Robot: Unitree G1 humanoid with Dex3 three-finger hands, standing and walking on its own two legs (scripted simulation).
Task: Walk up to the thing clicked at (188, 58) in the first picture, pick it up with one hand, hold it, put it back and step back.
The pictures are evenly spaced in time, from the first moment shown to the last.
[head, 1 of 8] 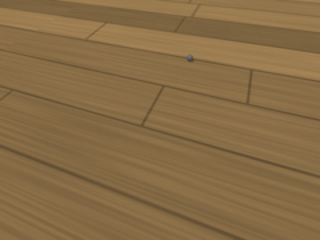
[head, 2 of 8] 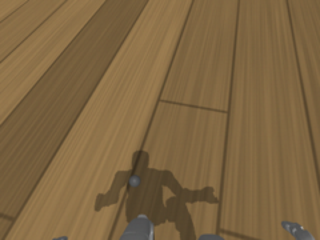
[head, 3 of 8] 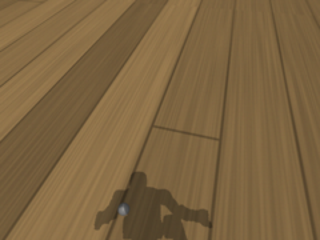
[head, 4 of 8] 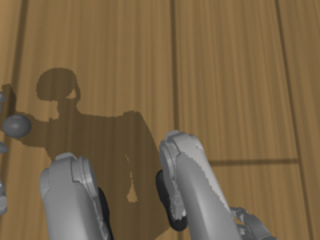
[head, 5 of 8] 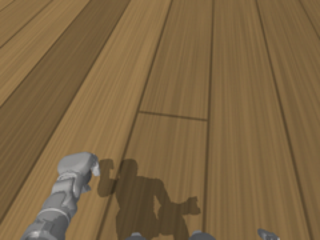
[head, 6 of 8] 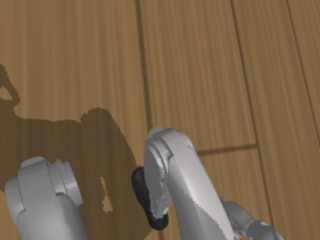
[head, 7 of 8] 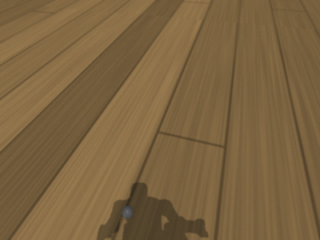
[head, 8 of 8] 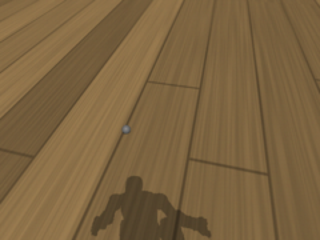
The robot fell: no
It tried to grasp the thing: yes
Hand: left
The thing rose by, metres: 0.68
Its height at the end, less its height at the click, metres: +0.00
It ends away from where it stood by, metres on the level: 0.01
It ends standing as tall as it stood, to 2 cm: yes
